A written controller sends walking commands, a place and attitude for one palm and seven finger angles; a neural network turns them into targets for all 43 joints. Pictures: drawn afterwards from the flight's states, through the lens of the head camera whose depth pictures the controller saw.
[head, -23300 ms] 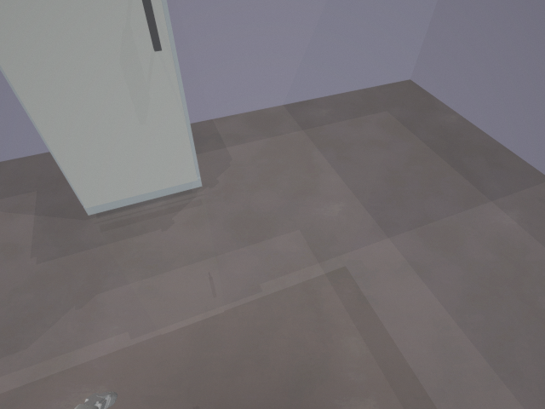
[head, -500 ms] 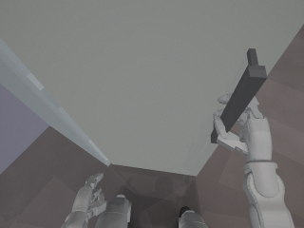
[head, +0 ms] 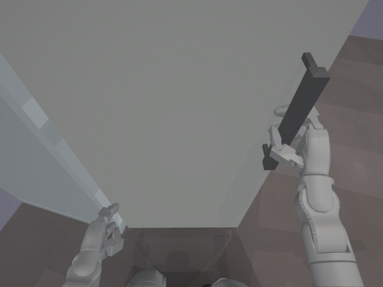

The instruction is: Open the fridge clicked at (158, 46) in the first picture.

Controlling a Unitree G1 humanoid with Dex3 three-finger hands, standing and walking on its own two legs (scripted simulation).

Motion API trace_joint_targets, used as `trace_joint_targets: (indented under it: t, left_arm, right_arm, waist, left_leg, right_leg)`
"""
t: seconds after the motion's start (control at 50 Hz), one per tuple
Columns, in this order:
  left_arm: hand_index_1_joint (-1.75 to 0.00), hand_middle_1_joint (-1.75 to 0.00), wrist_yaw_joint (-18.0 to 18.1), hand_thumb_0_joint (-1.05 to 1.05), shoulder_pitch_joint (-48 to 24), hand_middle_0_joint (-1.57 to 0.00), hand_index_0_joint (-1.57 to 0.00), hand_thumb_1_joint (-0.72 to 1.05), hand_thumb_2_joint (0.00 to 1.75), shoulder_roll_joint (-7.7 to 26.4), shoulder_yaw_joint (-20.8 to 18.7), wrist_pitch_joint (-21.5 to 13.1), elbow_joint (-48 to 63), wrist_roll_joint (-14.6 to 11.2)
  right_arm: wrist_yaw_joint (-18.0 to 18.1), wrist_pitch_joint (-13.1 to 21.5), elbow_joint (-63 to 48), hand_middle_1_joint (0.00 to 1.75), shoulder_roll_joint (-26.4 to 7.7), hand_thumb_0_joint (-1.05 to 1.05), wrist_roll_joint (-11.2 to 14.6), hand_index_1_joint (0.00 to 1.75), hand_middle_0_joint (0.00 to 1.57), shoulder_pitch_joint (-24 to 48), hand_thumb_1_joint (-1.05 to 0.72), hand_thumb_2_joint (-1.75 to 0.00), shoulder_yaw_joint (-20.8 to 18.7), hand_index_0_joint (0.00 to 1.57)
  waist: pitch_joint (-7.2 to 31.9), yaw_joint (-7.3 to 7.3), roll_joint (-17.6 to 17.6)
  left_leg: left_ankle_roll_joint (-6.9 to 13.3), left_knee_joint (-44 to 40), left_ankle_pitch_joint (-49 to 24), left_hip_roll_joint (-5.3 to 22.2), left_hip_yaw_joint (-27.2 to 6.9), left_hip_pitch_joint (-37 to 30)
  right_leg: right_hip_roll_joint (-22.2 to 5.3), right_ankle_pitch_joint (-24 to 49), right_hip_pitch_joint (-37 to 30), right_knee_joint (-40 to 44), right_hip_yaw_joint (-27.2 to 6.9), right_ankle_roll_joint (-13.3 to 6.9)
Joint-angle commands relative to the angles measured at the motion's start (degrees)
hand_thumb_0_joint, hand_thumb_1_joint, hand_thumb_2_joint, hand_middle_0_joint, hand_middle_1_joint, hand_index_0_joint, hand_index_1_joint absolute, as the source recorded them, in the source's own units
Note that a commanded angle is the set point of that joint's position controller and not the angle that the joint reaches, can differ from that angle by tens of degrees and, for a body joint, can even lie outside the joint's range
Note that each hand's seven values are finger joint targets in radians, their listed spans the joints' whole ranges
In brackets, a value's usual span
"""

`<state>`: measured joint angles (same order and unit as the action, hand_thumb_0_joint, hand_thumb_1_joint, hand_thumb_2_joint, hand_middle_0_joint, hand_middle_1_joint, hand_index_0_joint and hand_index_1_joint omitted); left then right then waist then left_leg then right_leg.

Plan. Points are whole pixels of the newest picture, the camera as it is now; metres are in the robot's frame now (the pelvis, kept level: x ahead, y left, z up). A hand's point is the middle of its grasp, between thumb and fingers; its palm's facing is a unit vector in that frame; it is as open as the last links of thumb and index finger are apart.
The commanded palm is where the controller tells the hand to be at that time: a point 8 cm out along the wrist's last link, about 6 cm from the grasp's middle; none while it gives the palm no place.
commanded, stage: stop walking and hold the door back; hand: right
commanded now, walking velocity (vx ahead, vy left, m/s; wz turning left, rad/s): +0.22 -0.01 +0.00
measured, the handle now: (284, 121) +0.40 -0.15 +0.14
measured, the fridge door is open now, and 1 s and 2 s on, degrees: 73 71 73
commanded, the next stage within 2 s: loosen the grip on the handle in 1.24 s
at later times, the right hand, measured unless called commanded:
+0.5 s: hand (275, 132) +0.38 -0.14 +0.13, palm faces +0.12 +0.97 -0.21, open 5.8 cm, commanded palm +0.34 -0.20 +0.12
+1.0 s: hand (278, 139) +0.36 -0.14 +0.12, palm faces +0.01 +0.99 -0.15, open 5.9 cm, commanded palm +0.34 -0.21 +0.12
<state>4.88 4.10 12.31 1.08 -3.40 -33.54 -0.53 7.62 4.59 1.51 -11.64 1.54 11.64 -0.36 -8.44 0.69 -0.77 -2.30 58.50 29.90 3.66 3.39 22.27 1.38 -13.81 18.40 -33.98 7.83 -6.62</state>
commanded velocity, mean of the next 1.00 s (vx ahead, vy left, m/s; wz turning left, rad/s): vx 0.07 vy -0.05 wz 0.00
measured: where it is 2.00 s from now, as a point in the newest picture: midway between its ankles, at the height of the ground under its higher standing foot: outside the picture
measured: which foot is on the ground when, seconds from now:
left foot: up 0.00-0.20, down 0.22-1.00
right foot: down 0.00-0.22, up 0.24-0.52, down 0.54-1.00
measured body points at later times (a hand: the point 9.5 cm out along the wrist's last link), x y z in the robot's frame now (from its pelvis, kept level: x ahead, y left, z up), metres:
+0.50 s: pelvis -0.04 +0.02 +0.01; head -0.02 +0.04 +0.46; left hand +0.05 +0.32 -0.10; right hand +0.36 -0.19 +0.14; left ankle -0.05 +0.17 -0.73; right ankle +0.01 -0.11 -0.71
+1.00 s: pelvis -0.06 -0.03 +0.00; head -0.03 -0.03 +0.45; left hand +0.07 +0.22 -0.10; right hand +0.36 -0.19 +0.13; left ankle -0.05 +0.11 -0.73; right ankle -0.02 -0.13 -0.73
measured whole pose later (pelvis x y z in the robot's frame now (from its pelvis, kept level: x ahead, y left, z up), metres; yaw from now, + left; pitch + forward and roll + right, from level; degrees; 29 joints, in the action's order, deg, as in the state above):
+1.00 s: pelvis -0.06 -0.03 +0.00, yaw +3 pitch -2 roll +0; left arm 5.4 10.2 12.3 2.5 -2.6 -38.9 -0.4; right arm 2.3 9.0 31.9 -13.2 1.2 30.9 -6.7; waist -5.9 -2.6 0.3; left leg -1.6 33.4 16.1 2.7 2.4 15.4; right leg -0.8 -13.9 16.5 -33.0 4.6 -1.4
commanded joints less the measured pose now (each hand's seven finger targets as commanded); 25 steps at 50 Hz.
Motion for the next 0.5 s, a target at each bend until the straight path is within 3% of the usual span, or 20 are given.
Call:
trace_joint_targets:
  t: [0.0, 0.04, 0.08, 0.12, 0.14, 0.16, 0.18, 0.2, 0.22, 0.24, 0.26, 0.3, 0.36, 0.38, 0.4, 0.44, 0.46, 0.48]
  left_arm:
    - [-0.3, -0.3, 0.3, 0.0, 1.6, -0.2, -0.2, 0.9, 0.9, 7.2, -2.2, -2.1, 4.8, -0.3]
    - [-0.3, -0.3, 0.5, 0.0, 1.9, -0.2, -0.2, 0.9, 0.9, 7.2, -1.9, -2.0, 4.7, -0.3]
    - [-0.3, -0.3, 0.8, 0.0, 1.7, -0.2, -0.2, 0.9, 0.9, 7.1, -1.3, -1.9, 5.1, -0.2]
    - [-0.3, -0.3, 1.0, 0.0, 1.7, -0.2, -0.2, 0.9, 0.9, 7.0, -1.1, -2.0, 4.2, -0.1]
    - [-0.3, -0.3, 1.1, 0.0, 1.9, -0.2, -0.2, 0.9, 0.9, 7.1, -1.3, -1.9, 3.9, 0.0]
    - [-0.3, -0.3, 1.1, 0.0, 2.5, -0.2, -0.2, 0.9, 0.9, 6.7, -1.5, -1.8, 3.4, 0.1]
    - [-0.3, -0.3, 1.2, 0.0, 3.4, -0.2, -0.2, 0.9, 0.9, 6.6, -2.1, -1.3, 3.1, 0.4]
    - [-0.3, -0.3, 1.5, 0.0, 1.7, -0.2, -0.2, 0.9, 0.9, 6.5, -1.9, -1.4, 3.6, 0.7]
    - [-0.3, -0.3, 1.5, 0.0, 2.3, -0.2, -0.2, 0.9, 0.9, 7.8, -1.9, -2.3, 1.8, 1.1]
    - [-0.3, -0.3, 1.0, 0.0, 4.6, -0.2, -0.2, 0.9, 0.9, 6.8, -1.5, -3.0, 0.4, 0.6]
    - [-0.3, -0.3, 1.0, 0.0, 5.1, -0.2, -0.2, 0.9, 0.9, 7.1, -1.8, -3.0, 0.1, 0.0]
    - [-0.3, -0.3, 1.4, 0.0, 5.6, -0.2, -0.2, 0.9, 0.9, 7.8, -2.1, -2.5, -0.7, -0.3]
    - [-0.3, -0.3, 1.6, 0.0, 5.7, -0.2, -0.2, 0.9, 0.9, 8.1, -2.8, -1.8, -0.4, -0.4]
    - [-0.3, -0.3, 1.6, 0.0, 5.4, -0.2, -0.2, 0.9, 0.9, 8.1, -3.0, -1.8, -0.3, -0.4]
    - [-0.3, -0.3, 1.6, 0.0, 5.6, -0.2, -0.2, 0.9, 0.9, 8.0, -3.1, -1.9, 0.0, -0.2]
    - [-0.3, -0.3, 1.5, 0.0, 6.5, -0.2, -0.2, 0.9, 0.9, 8.3, -3.5, -2.1, -0.4, -0.1]
    - [-0.3, -0.3, 1.4, 0.0, 6.8, -0.2, -0.2, 0.9, 0.9, 8.3, -3.7, -2.2, -0.5, -0.1]
    - [-0.3, -0.3, 1.4, 0.0, 6.5, -0.2, -0.2, 0.9, 0.9, 9.0, -4.3, -2.3, -0.1, -0.3]
  right_arm:
    - [0.1, 3.8, -10.8, 1.4, -7.7, 0.0, -0.3, 1.4, 0.45, 30.0, -0.9, -0.9, -2.7, 0.45]
    - [-0.4, 3.1, -4.7, 1.4, -7.0, 0.0, 0.2, 1.4, 0.45, 32.0, -0.9, -0.9, -2.9, 0.45]
    - [-0.5, 2.6, -0.5, 1.4, -7.4, 0.0, 0.5, 1.4, 0.45, 34.0, -0.9, -0.9, -3.2, 0.45]
    - [-0.4, 2.9, 4.5, 1.4, -9.0, 0.0, 0.5, 1.4, 0.45, 38.9, -0.9, -0.9, -4.3, 0.45]
    - [-0.3, 2.9, 6.9, 1.4, -10.7, 0.0, 0.4, 1.4, 0.45, 39.2, -0.9, -0.9, -5.7, 0.45]
    - [-0.4, 3.1, 9.2, 1.4, -12.3, 0.0, 0.1, 1.4, 0.45, 40.5, -0.9, -0.9, -6.7, 0.45]
    - [-0.4, 2.9, 13.1, 1.4, -16.7, 0.0, -0.3, 1.4, 0.45, 39.7, -0.9, -0.9, -9.8, 0.45]
    - [-0.6, 2.6, 13.8, 1.4, -16.3, 0.0, 0.8, 1.4, 0.45, 41.6, -0.9, -0.9, -9.5, 0.45]
    - [-0.3, 3.4, 14.8, 1.4, -17.7, 0.0, 1.4, 1.4, 0.45, 43.0, -0.9, -0.9, -11.8, 0.45]
    - [-0.4, 3.7, 19.4, 1.4, -17.8, 0.0, 0.5, 1.4, 0.45, 42.3, -0.9, -0.9, -12.1, 0.45]
    - [-0.9, 4.5, 20.2, 1.4, -16.7, 0.0, 0.3, 1.4, 0.45, 44.8, -0.9, -0.9, -10.7, 0.45]
    - [-1.0, 5.6, 26.6, 1.4, -21.5, 0.0, -0.3, 1.4, 0.45, 45.4, -0.9, -0.9, -15.0, 0.45]
    - [-1.9, 6.7, 30.4, 1.4, -24.0, 0.0, -0.7, 1.4, 0.45, 43.6, -0.9, -0.9, -17.3, 0.45]
    - [-2.3, 6.8, 30.2, 1.4, -21.9, 0.0, -0.5, 1.4, 0.45, 43.8, -0.9, -0.9, -15.6, 0.45]
    - [-2.3, 6.9, 30.2, 1.4, -22.1, 0.0, -0.4, 1.4, 0.45, 42.4, -0.9, -0.9, -16.6, 0.45]
    - [-2.5, 7.3, 28.2, 1.4, -19.4, 0.0, -0.1, 1.4, 0.45, 45.4, -0.9, -0.9, -14.3, 0.45]
    - [-2.7, 7.6, 27.0, 1.4, -17.8, 0.0, 0.0, 1.4, 0.45, 45.9, -0.9, -0.9, -13.2, 0.45]
    - [-3.0, 7.9, 25.5, 1.4, -15.8, 0.0, 0.4, 1.4, 0.45, 44.7, -0.9, -0.9, -12.0, 0.45]
  waist:
    - [21.8, -1.93, -4.5]
    - [21.2, -1.37, -5.3]
    - [20.8, -0.75, -8.7]
    - [22.6, -0.17, -10.4]
    - [23.1, 0.12, -8.7]
    - [22.0, 0.42, -1.8]
    - [18.8, 0.54, 11.3]
    - [13.0, 1.95, 18.4]
    - [14.0, 1.21, 8.9]
    - [19.8, 0.02, 9.5]
    - [20.7, -0.58, 11.6]
    - [20.5, -0.14, 14.6]
    - [17.8, 0.78, 14.7]
    - [17.0, 0.53, 13.8]
    - [17.4, 1.16, 14.8]
    - [18.8, -0.26, 15.6]
    - [19.8, -1.0, 14.1]
    - [19.7, -1.7, 9.3]
  left_leg:
    - [-0.8, -1.7, -5.5, 0.6, -3.3, 1.1]
    - [-0.5, -7.5, -7.2, -0.9, -0.5, -5.5]
    - [0.2, -13.9, -6.9, -2.5, 2.5, -11.1]
    - [1.1, -22.5, -5.1, -3.8, 5.2, -17.1]
    - [1.9, -27.5, -4.8, -3.3, 4.4, -20.8]
    - [3.9, -35.3, -2.7, 0.4, -2.0, -21.8]
    - [9.4, -43.7, 7.3, 10.7, -21.0, -20.3]
    - [14.4, -49.7, 2.0, 21.8, -36.0, -18.4]
    - [14.5, -47.6, -13.1, 23.3, -31.9, -18.6]
    - [12.7, -42.0, -24.1, 20.1, -26.0, -24.9]
    - [10.4, -37.9, -33.3, 17.1, -19.5, -27.2]
    - [7.5, -34.9, -43.2, 14.5, -9.7, -27.3]
    - [7.0, -35.3, -43.0, 13.0, -8.3, -21.4]
    - [6.9, -35.3, -40.9, 12.9, -7.1, -20.6]
    - [7.2, -35.6, -39.1, 12.8, -7.7, -19.5]
    - [6.7, -34.7, -32.1, 12.0, -6.9, -16.4]
    - [5.9, -33.0, -29.2, 10.5, -5.8, -14.4]
    - [4.6, -29.5, -26.0, 8.4, -3.9, -11.8]
  right_leg:
    - [-19.0, 14.7, -12.8, 14.4, -18.5, -3.9]
    - [-16.3, -2.6, -6.3, 18.1, -15.4, -2.3]
    - [-14.4, -17.3, -1.9, 21.5, -14.0, -1.0]
    - [-13.4, -23.1, -0.7, 19.7, -13.8, 0.6]
    - [-12.0, -24.1, 1.3, 16.9, -12.5, 1.8]
    - [-8.9, -21.4, 3.8, 8.1, -9.7, 3.5]
    - [-3.7, -16.8, 11.4, -7.1, -6.4, 6.1]
    - [-0.9, -14.0, 20.0, -21.6, -7.5, 8.4]
    - [-2.1, -11.0, 19.6, -29.1, -10.3, 9.5]
    - [-2.8, -8.6, 20.1, -29.9, -11.6, 9.4]
    - [-2.9, -7.6, 20.0, -29.7, -10.9, 9.3]
    - [-2.9, -6.9, 16.8, -24.0, -7.6, 8.7]
    - [-1.9, -6.0, 8.3, -10.8, -2.4, 8.0]
    - [-1.7, -5.5, 6.0, -7.5, -1.2, 7.8]
    - [-1.4, -5.5, 3.7, -5.2, 0.1, 7.7]
    - [-1.4, -1.2, -2.6, 0.8, 0.9, 7.9]
    - [-1.1, 3.1, -7.2, 5.1, 1.5, 8.0]
    - [-2.6, 6.5, -11.3, 7.9, -0.1, 7.8]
